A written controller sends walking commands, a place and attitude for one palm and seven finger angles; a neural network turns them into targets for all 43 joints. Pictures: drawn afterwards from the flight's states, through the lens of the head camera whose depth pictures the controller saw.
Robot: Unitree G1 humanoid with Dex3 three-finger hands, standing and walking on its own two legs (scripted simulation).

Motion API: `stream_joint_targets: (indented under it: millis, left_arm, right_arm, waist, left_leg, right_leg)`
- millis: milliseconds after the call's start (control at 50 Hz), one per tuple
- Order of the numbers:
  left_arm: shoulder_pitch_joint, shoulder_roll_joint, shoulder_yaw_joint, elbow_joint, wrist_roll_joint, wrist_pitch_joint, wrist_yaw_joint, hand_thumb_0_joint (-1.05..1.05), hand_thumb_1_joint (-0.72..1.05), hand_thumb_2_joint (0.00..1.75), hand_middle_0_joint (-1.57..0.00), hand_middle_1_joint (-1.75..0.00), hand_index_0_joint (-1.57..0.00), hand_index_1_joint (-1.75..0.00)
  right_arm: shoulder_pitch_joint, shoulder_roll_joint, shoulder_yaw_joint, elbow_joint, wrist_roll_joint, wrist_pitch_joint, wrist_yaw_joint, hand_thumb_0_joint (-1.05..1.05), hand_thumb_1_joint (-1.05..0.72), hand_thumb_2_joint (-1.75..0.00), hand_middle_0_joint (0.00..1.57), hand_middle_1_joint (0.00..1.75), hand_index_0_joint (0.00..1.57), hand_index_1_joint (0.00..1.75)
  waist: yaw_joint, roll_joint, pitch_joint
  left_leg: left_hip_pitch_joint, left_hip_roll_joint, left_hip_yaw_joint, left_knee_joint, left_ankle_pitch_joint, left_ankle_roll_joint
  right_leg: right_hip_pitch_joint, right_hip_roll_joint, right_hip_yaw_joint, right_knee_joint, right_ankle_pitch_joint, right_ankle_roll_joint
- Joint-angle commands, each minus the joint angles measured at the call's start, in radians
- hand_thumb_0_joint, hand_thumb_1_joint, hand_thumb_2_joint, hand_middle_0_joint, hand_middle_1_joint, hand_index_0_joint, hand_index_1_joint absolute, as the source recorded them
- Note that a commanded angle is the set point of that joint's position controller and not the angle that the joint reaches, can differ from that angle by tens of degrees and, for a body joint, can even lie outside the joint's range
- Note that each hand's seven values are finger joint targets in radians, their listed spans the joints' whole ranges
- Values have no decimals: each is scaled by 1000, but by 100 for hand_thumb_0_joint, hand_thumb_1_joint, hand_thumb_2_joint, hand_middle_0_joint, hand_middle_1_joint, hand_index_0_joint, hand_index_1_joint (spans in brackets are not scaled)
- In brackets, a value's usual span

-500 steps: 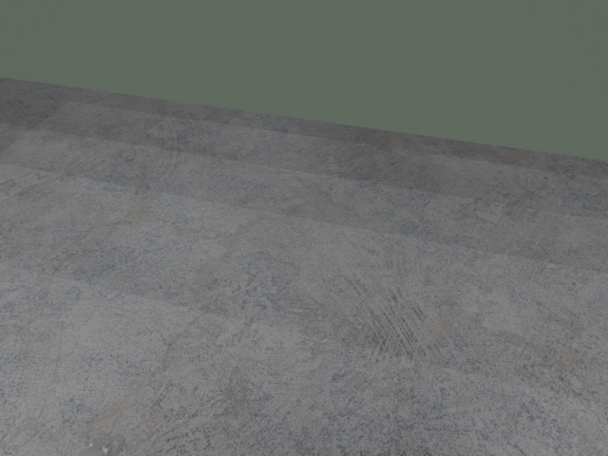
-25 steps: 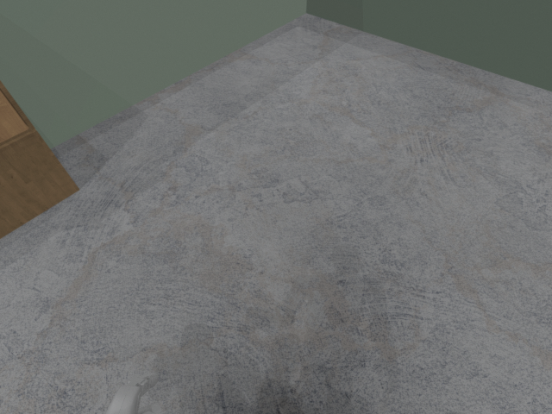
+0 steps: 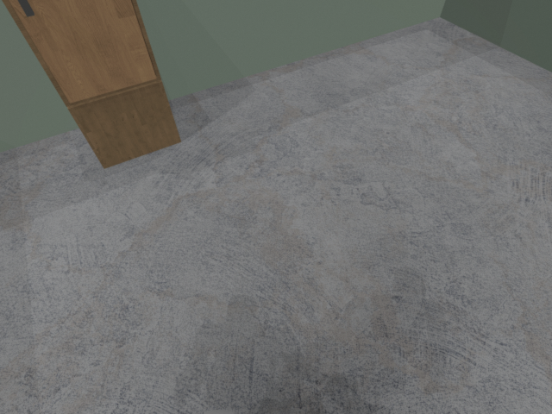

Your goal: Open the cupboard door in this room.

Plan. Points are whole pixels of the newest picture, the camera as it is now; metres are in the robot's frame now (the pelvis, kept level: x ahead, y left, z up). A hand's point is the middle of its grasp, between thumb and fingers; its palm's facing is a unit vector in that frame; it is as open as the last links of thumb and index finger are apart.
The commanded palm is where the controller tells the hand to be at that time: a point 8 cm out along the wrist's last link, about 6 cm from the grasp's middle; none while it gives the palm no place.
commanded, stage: turn or walk to find it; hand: left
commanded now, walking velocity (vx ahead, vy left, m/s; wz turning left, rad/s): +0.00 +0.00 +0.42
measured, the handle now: out of the picture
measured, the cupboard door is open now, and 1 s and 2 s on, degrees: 0 0 0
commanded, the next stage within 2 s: stand and wait in 0.22 s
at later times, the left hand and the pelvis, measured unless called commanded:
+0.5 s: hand out of the picture +0.05 +0.23 -0.16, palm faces +0.15 -0.96 -0.25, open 7.4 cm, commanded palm none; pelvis +0.00 +0.02 +0.00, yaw +7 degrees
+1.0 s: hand out of the picture -0.05 +0.20 -0.19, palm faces +0.29 -0.94 -0.19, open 7.3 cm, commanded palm none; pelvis -0.03 +0.02 -0.01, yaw +13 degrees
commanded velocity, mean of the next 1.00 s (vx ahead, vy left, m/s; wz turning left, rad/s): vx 0.00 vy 0.00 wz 0.23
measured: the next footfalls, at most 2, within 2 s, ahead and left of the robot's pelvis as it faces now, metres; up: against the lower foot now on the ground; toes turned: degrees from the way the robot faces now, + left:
left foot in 0.08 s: +0.00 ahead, +0.14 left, +0.00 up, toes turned +7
right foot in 0.54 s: +0.06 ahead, -0.09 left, +0.00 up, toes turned +3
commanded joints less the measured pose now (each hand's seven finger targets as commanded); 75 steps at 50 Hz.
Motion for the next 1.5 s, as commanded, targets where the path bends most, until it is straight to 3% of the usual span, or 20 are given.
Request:
stream_joint_targets:
  millis: [0,40,60,80,180,440,480,540,580,660,860,920,940,1100,1240,1260,1300,1320,1380,1480]
  left_arm:
    - [19,226,56,-42,0,-16,15,0,90,90,-20,-30,-20,-30]
    - [11,187,49,-50,-16,-5,12,0,90,90,-20,-30,-20,-30]
    - [8,119,33,-86,-21,0,6,0,90,90,-20,-30,-20,-30]
    - [-67,123,19,-104,-11,13,10,0,90,90,-20,-30,-20,-30]
    - [-58,139,34,-54,-14,15,-3,0,90,90,-20,-30,-20,-30]
    - [-71,77,-2,-30,-21,-1,11,0,90,90,-20,-30,-20,-30]
    - [-7,90,-2,6,-19,-15,13,0,90,90,-20,-30,-20,-30]
    - [18,196,5,24,-10,-39,20,0,90,90,-20,-30,-20,-30]
    - [-30,179,12,15,-10,-33,21,0,90,90,-20,-30,-20,-30]
    - [-56,122,5,20,-10,-28,18,0,90,90,-20,-30,-20,-30]
    - [-26,150,35,43,-14,-15,24,0,90,90,-20,-30,-20,-30]
    - [-60,66,21,-2,-27,5,14,0,90,90,-20,-30,-20,-30]
    - [-116,73,21,-8,-18,15,18,0,90,90,-20,-30,-20,-30]
    - [-115,60,23,-26,-22,5,7,0,90,90,-20,-30,-20,-30]
    - [-10,82,29,-31,-27,-8,16,0,90,90,-20,-30,-20,-30]
    - [36,109,36,-19,-22,-16,18,0,90,90,-20,-30,-20,-30]
    - [84,251,60,-32,-1,-20,20,0,90,90,-20,-30,-20,-30]
    - [48,242,54,-53,-7,-18,20,0,90,90,-20,-30,-20,-30]
    - [-42,163,38,-61,-9,-52,15,0,90,90,-20,-30,-20,-30]
    - [72,112,17,-21,-11,-71,11,0,90,90,-20,-30,-20,-30]
  right_arm:
    - [17,-32,7,-75,7,-49,-6,0,-90,-90,20,30,20,30]
    - [79,-99,-5,-58,3,-67,-4,0,-90,-90,20,30,20,30]
    - [97,-195,-28,-65,-6,-73,-9,0,-90,-90,20,30,20,30]
    - [133,-233,-31,-54,-4,-60,-13,0,-90,-90,20,30,20,30]
    - [-8,-139,1,-78,-6,-74,-36,0,-90,-90,20,30,20,30]
    - [42,-98,4,-22,-12,-82,-41,0,-90,-90,20,30,20,30]
    - [37,-80,7,-8,-3,-84,-39,0,-90,-90,20,30,20,30]
    - [65,16,29,-10,8,-79,-33,0,-90,-90,20,30,20,30]
    - [65,-4,18,6,-2,-49,-36,0,-90,-90,20,30,20,30]
    - [104,28,25,60,0,-51,-33,0,-90,-90,20,30,20,30]
    - [140,30,27,77,3,-61,-31,0,-90,-90,20,30,20,30]
    - [148,-82,7,51,-12,-70,-31,0,-90,-90,20,30,20,30]
    - [127,-85,3,52,-15,-68,-34,0,-90,-90,20,30,20,30]
    - [111,-113,-11,9,-15,-73,-43,0,-90,-90,20,30,20,30]
    - [37,-130,-32,-53,-11,-55,-28,0,-90,-90,20,30,20,30]
    - [29,-100,-29,-64,-6,-54,-24,0,-90,-90,20,30,20,30]
    - [-38,-32,-18,-121,-12,-50,-14,0,-90,-90,20,30,20,30]
    - [-72,-78,-29,-133,-22,-44,-1,0,-90,-90,20,30,20,30]
    - [4,-69,-33,-83,-31,-33,22,0,-90,-90,20,30,20,30]
    - [6,-38,-19,-64,-19,-36,28,0,-90,-90,20,30,20,30]
  waist:
    - [-10,-196,-143]
    - [-56,-11,-183]
    - [-71,281,-167]
    - [-95,240,-143]
    - [-31,166,-62]
    - [-29,145,-76]
    - [1,96,-92]
    - [-8,-215,-89]
    - [-8,-294,-30]
    - [-20,-146,6]
    - [-24,-117,-75]
    - [-37,246,-16]
    - [-58,279,20]
    - [-60,118,-84]
    - [-12,129,-156]
    - [7,60,-174]
    - [60,-318,-81]
    - [45,-204,-17]
    - [-39,-153,59]
    - [-12,-159,32]
  left_leg:
    - [59,-25,65,-257,89,16]
    - [295,59,-35,-479,328,54]
    - [397,312,-357,-506,649,156]
    - [302,376,-350,-507,751,225]
    - [243,205,-186,-470,849,205]
    - [220,181,-219,-445,789,211]
    - [143,138,-196,-390,645,158]
    - [-13,-39,-42,-222,-3,48]
    - [25,-17,-69,-58,-90,55]
    - [27,-1,-36,-25,0,57]
    - [135,4,12,-318,138,37]
    - [119,256,-333,-568,308,169]
    - [40,284,-379,-638,276,220]
    - [215,200,-313,-497,622,240]
    - [98,118,-341,-398,567,182]
    - [-12,65,-304,-354,376,136]
    - [-370,-104,-82,58,-114,32]
    - [-363,-50,-117,209,-80,43]
    - [-352,1,-99,372,109,36]
    - [-358,-3,-42,366,230,-2]
  right_leg:
    - [130,-230,188,-70,403,-88]
    - [-42,-149,89,129,230,12]
    - [-316,-16,52,326,-227,89]
    - [-300,2,136,446,-354,88]
    - [-313,15,206,587,-151,103]
    - [-65,70,189,119,-102,88]
    - [89,65,186,-88,99,80]
    - [165,-232,472,-198,421,-77]
    - [4,-220,476,-284,192,-144]
    - [-18,-137,367,-265,180,-129]
    - [20,-163,294,-137,209,-83]
    - [-166,45,102,154,-102,63]
    - [-153,57,139,310,-237,62]
    - [-224,70,211,367,-208,81]
    - [50,105,185,-51,-3,83]
    - [196,62,216,-174,52,74]
    - [245,-335,660,-377,-321,-82]
    - [86,-355,649,-425,-446,-101]
    - [0,-243,485,-430,-385,-29]
    - [141,-149,238,-342,35,-18]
